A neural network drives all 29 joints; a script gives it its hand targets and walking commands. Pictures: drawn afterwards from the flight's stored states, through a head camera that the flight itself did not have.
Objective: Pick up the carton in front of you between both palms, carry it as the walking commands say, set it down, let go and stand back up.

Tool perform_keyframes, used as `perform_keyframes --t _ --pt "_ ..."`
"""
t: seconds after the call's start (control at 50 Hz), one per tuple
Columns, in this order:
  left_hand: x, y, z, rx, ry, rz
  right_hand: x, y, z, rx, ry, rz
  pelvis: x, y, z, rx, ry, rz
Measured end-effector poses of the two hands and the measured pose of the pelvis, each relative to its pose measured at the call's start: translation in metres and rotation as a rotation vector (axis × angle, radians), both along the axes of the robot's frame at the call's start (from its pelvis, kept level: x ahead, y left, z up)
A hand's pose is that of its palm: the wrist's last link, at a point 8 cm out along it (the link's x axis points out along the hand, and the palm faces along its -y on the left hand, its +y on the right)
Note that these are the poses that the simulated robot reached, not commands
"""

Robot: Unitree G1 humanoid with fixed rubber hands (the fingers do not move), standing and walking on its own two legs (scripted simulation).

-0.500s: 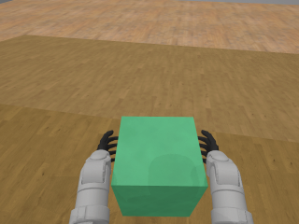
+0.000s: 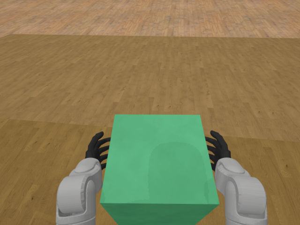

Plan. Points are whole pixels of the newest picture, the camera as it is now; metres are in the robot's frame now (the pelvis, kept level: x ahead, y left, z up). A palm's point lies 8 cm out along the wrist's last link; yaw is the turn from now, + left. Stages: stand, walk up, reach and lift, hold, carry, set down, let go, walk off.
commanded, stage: carry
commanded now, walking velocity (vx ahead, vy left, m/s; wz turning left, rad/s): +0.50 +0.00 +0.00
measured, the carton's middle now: (156, 173) +0.26 +0.00 +0.02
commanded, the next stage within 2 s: none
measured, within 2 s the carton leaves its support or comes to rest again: neither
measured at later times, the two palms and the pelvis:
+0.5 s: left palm (104, 92) +0.56 +0.18 +0.06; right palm (186, 91) +0.55 -0.12 +0.06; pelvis +0.32 +0.04 -0.02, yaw -1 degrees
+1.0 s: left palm (119, 46) +0.89 +0.16 +0.09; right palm (179, 43) +0.90 -0.14 +0.08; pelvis +0.66 +0.01 -0.02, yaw +2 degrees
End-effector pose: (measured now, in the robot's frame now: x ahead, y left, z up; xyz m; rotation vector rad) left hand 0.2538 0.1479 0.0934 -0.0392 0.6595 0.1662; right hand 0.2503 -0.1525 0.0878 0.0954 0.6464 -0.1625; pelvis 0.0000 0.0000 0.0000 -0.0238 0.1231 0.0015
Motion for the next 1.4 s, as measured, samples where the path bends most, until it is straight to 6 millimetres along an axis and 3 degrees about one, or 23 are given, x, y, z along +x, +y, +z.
perform_keyframes --t 0.08,0.18,0.24,0.34,0.46,0.54,0.6,0.68,0.84,0.98,1.06,1.16,1.28,1.4 --pt "0.036 -0.011 -0.006 -0.017 -0.022 0.004 0.036 -0.011 -0.003 -0.001 -0.021 -0.008 0.045 -0.012 -0.009 -0.002 -0.017 0.060" --pt "0.068 0.005 -0.002 -0.040 0.004 0.111 0.101 0.007 0.010 -0.002 0.005 0.094 0.103 -0.018 0.004 0.035 -0.010 0.072" --pt "0.098 0.015 0.008 -0.034 -0.010 0.154 0.142 0.018 0.017 0.001 -0.009 0.137 0.140 -0.015 0.009 0.055 -0.011 0.060" --pt "0.169 0.026 0.006 -0.034 -0.028 0.126 0.205 0.028 0.009 0.005 -0.027 0.119 0.208 0.000 0.001 0.061 -0.030 0.042" --pt "0.276 0.035 -0.027 -0.045 -0.005 0.024 0.280 0.036 -0.021 -0.019 -0.005 0.022 0.299 0.031 -0.025 0.062 -0.073 -0.009" --pt "0.330 0.032 -0.029 -0.038 0.067 -0.047 0.314 0.033 -0.023 -0.014 0.067 -0.049 0.341 0.043 -0.010 0.038 -0.062 -0.034" --pt "0.364 0.031 -0.021 -0.036 0.082 -0.078 0.341 0.033 -0.013 -0.010 0.082 -0.083 0.375 0.048 0.004 0.013 -0.055 -0.039" --pt "0.408 0.036 -0.009 -0.045 0.054 -0.067 0.390 0.037 0.005 -0.021 0.054 -0.072 0.424 0.049 0.016 -0.015 -0.050 -0.029" --pt "0.510 0.040 0.009 -0.046 -0.044 0.013 0.515 0.040 0.023 -0.026 -0.042 0.010 0.537 0.034 0.011 -0.009 -0.059 -0.006" --pt "0.627 0.017 -0.005 -0.002 -0.061 0.037 0.638 0.018 -0.004 0.000 -0.060 0.028 0.650 0.009 -0.020 -0.010 -0.062 0.039" --pt "0.673 0.015 -0.009 -0.005 0.011 0.076 0.697 0.016 -0.005 -0.004 0.011 0.066 0.694 -0.001 -0.008 0.013 -0.052 0.052" --pt "0.740 0.019 0.009 -0.006 -0.005 0.109 0.772 0.021 0.011 0.000 -0.004 0.095 0.751 -0.004 0.008 0.036 -0.049 0.043" --pt "0.850 0.025 0.020 -0.028 -0.041 0.097 0.873 0.027 0.021 0.019 -0.039 0.054 0.830 0.007 0.009 0.037 -0.052 0.025" --pt "0.981 0.043 0.008 -0.041 -0.078 0.052 0.993 0.042 0.017 -0.018 -0.076 0.012 0.924 0.029 -0.013 0.013 -0.047 0.010"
